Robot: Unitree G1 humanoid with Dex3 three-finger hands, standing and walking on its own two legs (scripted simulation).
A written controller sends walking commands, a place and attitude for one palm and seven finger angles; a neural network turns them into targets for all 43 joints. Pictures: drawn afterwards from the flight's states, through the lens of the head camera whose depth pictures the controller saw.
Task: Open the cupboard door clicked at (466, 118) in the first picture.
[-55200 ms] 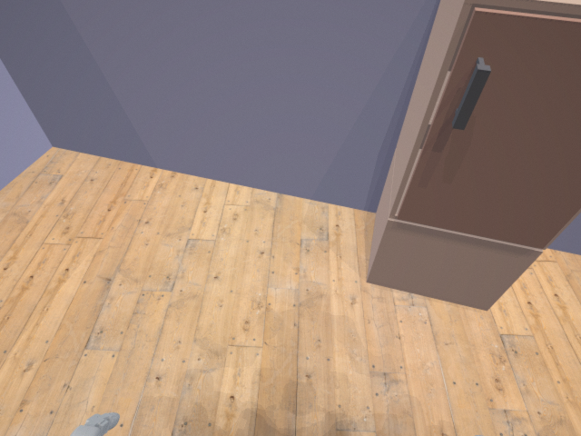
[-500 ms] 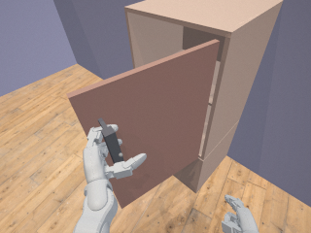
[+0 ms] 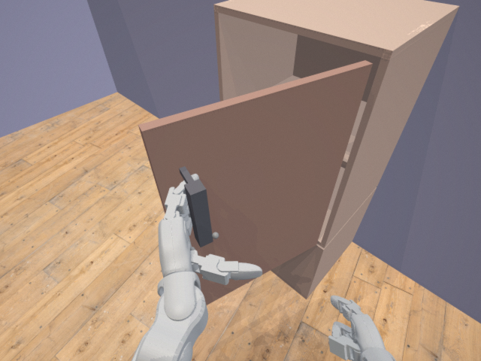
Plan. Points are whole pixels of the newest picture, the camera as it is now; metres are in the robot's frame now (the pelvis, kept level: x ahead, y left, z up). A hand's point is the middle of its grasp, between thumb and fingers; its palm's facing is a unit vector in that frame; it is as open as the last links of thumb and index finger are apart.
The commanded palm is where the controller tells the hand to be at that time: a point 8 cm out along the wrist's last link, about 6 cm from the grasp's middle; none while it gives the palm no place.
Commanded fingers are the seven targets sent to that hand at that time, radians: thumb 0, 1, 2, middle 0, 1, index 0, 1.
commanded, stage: slide the hand sideways off the handle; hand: left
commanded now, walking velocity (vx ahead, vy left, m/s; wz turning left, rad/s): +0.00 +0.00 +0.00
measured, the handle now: (194, 206) +0.33 +0.11 +0.11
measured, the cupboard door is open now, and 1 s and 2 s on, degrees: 73 76 76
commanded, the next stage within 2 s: draw the hand back to the body in 1.18 s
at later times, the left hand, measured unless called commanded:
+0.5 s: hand (202, 268) +0.22 +0.08 +0.11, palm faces -0.06 -1.00 -0.01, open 16.3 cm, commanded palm +0.18 +0.13 +0.12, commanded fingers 0.00 -0.50 0.30 -0.15 -0.30 -0.15 -0.30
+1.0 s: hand (161, 297) +0.18 +0.12 +0.11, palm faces +0.01 -1.00 -0.06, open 16.3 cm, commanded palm +0.14 +0.19 +0.12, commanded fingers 0.00 -0.50 0.30 -0.15 -0.30 -0.15 -0.30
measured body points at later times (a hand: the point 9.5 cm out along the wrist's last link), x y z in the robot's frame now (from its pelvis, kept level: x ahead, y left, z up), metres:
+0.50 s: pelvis +0.00 +0.01 +0.00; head -0.01 +0.00 +0.45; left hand +0.22 +0.13 +0.12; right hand +0.20 -0.19 -0.07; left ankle +0.00 +0.09 -0.72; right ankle +0.02 -0.10 -0.72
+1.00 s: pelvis +0.02 -0.02 -0.01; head +0.00 -0.04 +0.44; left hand +0.17 +0.18 +0.11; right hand +0.20 -0.24 -0.07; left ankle +0.00 +0.09 -0.72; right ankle +0.02 -0.10 -0.72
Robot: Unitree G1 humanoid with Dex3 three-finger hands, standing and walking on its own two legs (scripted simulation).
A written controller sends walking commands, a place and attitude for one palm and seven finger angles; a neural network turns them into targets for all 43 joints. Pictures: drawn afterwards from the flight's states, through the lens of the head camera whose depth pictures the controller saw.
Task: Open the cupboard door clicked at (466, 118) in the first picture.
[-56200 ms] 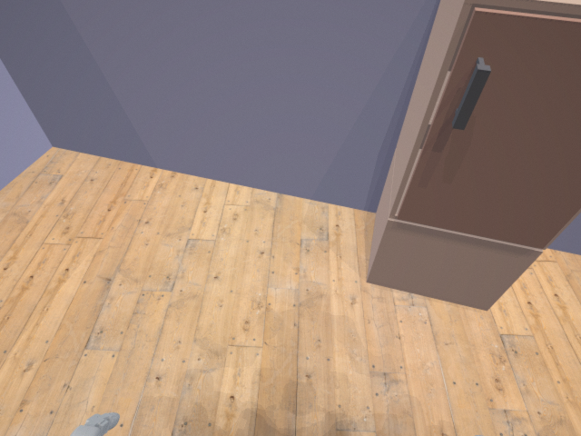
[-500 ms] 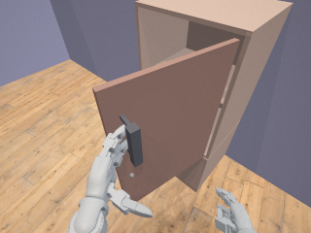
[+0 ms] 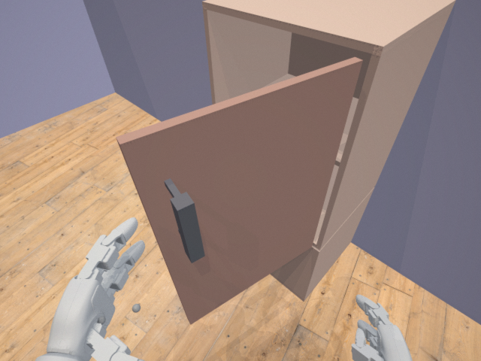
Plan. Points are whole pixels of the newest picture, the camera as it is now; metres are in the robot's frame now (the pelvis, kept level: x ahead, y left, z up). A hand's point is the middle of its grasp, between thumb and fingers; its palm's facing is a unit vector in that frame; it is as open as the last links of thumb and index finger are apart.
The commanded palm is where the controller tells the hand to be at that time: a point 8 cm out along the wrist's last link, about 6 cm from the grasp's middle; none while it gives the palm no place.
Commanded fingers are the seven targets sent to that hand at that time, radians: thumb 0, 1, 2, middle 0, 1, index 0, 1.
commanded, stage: slide the hand sideways off the handle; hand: left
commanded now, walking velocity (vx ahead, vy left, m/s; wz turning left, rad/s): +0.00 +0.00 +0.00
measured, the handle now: (183, 220) +0.29 +0.12 +0.12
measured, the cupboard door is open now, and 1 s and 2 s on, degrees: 76 76 76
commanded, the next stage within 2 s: draw the hand back to the body in 0.18 s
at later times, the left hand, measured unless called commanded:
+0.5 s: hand (100, 315) +0.15 +0.19 +0.13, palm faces +0.01 -1.00 -0.08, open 16.3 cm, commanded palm +0.11 +0.24 +0.14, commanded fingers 0.00 -0.50 0.30 -0.15 -0.30 -0.15 -0.30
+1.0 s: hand (59, 286) +0.17 +0.24 +0.15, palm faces +0.26 -0.91 -0.32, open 14.7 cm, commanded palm +0.12 +0.28 +0.17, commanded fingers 0.00 0.09 0.56 -0.17 -0.30 -0.17 -0.30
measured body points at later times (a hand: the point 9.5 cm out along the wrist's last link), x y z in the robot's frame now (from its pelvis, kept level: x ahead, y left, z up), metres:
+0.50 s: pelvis -0.02 +0.02 +0.00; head -0.04 +0.01 +0.45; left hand +0.14 +0.24 +0.13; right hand +0.19 -0.18 -0.05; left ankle -0.01 +0.11 -0.71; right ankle +0.00 -0.07 -0.71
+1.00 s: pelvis +0.00 +0.04 +0.02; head -0.02 +0.02 +0.47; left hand +0.15 +0.29 +0.17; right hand +0.19 -0.18 -0.05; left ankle -0.01 +0.11 -0.71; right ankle +0.00 -0.07 -0.71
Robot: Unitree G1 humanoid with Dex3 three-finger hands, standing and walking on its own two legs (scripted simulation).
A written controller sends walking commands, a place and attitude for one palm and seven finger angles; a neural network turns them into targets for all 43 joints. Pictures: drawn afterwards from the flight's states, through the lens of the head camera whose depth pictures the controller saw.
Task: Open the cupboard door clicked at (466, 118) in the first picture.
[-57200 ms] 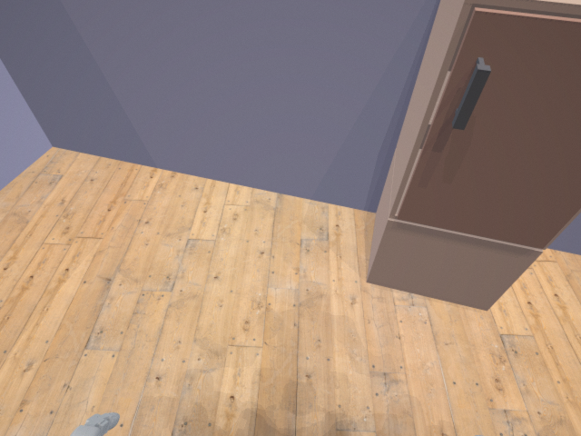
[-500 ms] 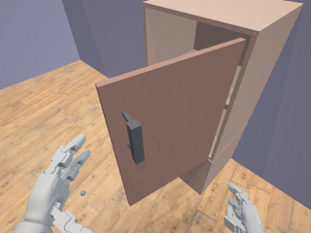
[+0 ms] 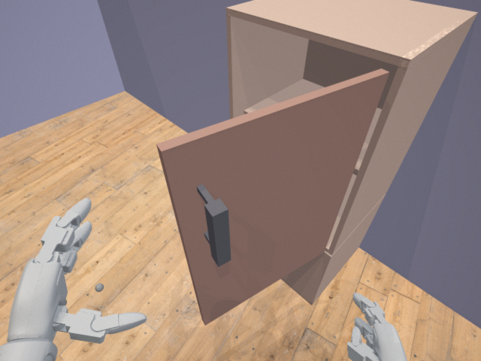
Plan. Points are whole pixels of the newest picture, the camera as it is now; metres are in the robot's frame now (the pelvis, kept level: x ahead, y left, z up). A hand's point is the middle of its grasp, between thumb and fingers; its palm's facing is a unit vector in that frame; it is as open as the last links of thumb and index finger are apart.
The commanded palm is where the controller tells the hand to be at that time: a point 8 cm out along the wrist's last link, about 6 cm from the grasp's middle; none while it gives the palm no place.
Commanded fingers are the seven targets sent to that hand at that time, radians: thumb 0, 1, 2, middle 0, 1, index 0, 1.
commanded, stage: draw the hand back to the body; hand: left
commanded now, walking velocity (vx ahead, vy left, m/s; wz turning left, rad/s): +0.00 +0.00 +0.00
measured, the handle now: (212, 225) +0.29 +0.09 +0.11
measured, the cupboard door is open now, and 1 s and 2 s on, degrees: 76 76 76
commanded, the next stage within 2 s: step back with the hand held close in 0.86 s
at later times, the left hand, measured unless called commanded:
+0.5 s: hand (85, 241) +0.21 +0.23 +0.16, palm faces +0.42 -0.81 -0.41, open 8.9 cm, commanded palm +0.16 +0.27 +0.18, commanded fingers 0.00 0.90 0.90 -0.20 -0.30 -0.20 -0.30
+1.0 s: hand (89, 246) +0.20 +0.23 +0.16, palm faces +0.41 -0.82 -0.40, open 7.4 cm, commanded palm +0.16 +0.27 +0.18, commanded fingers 0.00 0.90 0.90 -0.20 -0.30 -0.20 -0.30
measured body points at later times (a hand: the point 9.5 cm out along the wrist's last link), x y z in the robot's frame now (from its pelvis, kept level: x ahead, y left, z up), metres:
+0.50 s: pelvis +0.02 -0.02 +0.01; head +0.00 -0.04 +0.46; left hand +0.18 +0.27 +0.19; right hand +0.21 -0.24 -0.07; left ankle -0.01 +0.08 -0.73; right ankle +0.00 -0.11 -0.73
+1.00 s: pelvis +0.01 -0.03 +0.01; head +0.00 -0.05 +0.46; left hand +0.18 +0.27 +0.18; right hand +0.20 -0.25 -0.08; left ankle -0.01 +0.08 -0.73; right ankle +0.00 -0.11 -0.73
